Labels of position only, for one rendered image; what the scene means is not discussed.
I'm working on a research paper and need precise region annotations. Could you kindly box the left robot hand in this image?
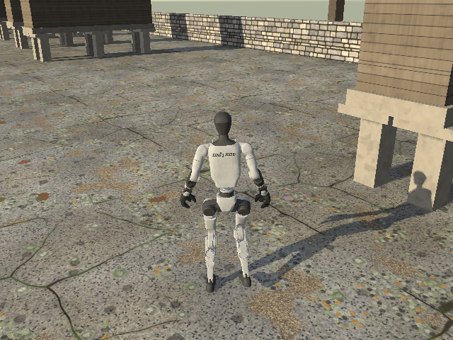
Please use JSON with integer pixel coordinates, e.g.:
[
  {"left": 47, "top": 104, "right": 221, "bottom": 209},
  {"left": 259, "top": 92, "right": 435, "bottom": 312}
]
[{"left": 180, "top": 192, "right": 196, "bottom": 208}]

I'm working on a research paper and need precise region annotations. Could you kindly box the robot right shin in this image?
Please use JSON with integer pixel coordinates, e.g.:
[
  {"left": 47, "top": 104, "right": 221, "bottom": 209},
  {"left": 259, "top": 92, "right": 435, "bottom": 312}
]
[{"left": 236, "top": 228, "right": 249, "bottom": 278}]

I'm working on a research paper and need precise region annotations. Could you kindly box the robot right forearm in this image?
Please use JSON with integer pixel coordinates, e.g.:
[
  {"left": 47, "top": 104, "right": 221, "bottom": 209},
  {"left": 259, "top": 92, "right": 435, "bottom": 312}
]
[{"left": 253, "top": 169, "right": 268, "bottom": 196}]

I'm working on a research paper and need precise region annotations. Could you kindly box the right robot hand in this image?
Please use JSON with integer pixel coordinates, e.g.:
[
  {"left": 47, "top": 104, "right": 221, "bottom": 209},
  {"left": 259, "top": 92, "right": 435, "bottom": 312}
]
[{"left": 255, "top": 192, "right": 271, "bottom": 208}]

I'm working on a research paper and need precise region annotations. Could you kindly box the right robot upper arm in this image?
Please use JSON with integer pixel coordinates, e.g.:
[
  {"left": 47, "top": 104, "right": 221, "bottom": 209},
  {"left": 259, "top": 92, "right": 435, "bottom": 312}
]
[{"left": 239, "top": 142, "right": 260, "bottom": 180}]

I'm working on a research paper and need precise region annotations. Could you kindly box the left robot upper arm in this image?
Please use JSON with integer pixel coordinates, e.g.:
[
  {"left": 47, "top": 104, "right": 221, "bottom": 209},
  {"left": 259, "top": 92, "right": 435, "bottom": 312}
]
[{"left": 189, "top": 143, "right": 210, "bottom": 182}]

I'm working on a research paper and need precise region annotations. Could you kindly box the robot left forearm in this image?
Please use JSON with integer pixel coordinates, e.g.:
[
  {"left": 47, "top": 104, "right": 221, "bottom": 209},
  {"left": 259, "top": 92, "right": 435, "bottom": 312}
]
[{"left": 183, "top": 171, "right": 197, "bottom": 196}]

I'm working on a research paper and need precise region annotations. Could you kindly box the robot torso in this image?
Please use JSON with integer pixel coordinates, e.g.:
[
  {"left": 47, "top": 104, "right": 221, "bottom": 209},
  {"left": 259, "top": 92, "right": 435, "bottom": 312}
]
[{"left": 208, "top": 139, "right": 241, "bottom": 213}]

